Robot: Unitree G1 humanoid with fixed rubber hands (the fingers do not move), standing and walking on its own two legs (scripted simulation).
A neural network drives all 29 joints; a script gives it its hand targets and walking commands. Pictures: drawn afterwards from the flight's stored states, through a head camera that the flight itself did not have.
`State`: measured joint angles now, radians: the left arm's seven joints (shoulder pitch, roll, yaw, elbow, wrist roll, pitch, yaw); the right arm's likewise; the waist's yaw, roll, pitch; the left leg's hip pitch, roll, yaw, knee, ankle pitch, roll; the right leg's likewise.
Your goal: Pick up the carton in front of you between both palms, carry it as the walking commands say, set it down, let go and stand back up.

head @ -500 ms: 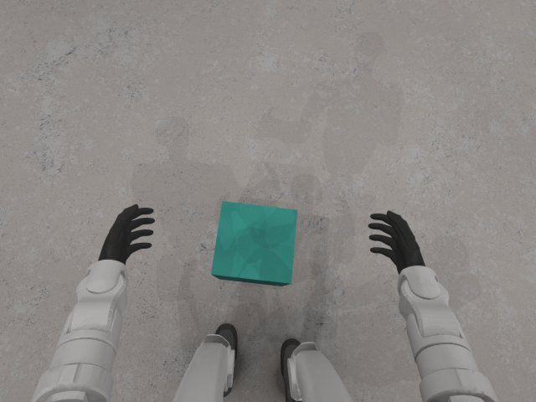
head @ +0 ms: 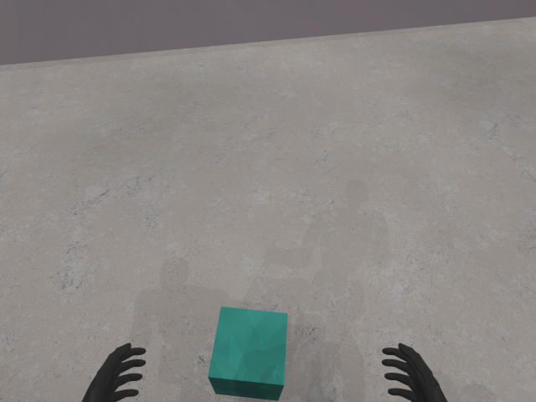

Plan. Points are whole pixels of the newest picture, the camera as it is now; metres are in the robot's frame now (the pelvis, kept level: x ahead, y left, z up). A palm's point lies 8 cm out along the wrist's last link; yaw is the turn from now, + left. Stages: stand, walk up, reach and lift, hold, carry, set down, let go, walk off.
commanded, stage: let go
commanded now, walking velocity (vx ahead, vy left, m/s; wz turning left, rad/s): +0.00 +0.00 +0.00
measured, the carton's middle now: (250, 354) +0.37 +0.03 -0.65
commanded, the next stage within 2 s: stand in 0.34 s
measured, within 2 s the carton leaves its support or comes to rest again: neither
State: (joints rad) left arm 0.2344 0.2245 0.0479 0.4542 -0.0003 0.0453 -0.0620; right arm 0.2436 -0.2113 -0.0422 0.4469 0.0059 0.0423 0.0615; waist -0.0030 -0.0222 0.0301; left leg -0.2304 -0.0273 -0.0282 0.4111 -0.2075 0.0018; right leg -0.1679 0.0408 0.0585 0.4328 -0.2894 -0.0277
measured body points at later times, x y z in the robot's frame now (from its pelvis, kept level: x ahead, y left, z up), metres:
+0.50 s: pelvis +0.00 +0.02 -0.01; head +0.01 +0.03 +0.44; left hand +0.16 +0.28 -0.09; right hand +0.16 -0.24 -0.09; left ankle +0.00 +0.12 -0.74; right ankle -0.04 -0.10 -0.74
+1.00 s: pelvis +0.02 +0.02 +0.00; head +0.02 +0.03 +0.45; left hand +0.15 +0.31 -0.10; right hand +0.15 -0.28 -0.10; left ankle +0.00 +0.12 -0.74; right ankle -0.04 -0.10 -0.74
